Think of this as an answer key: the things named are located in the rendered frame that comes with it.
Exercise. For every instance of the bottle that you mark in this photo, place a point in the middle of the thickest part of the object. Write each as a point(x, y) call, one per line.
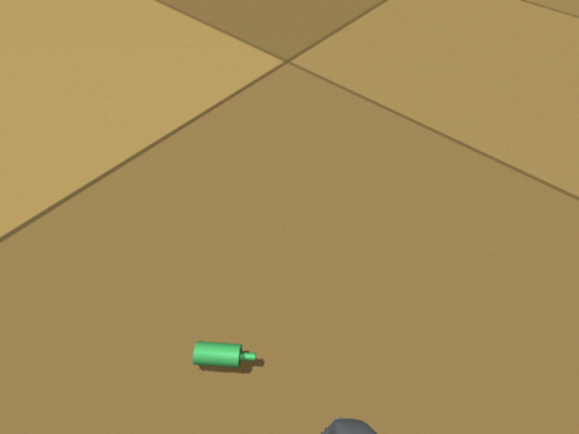
point(220, 354)

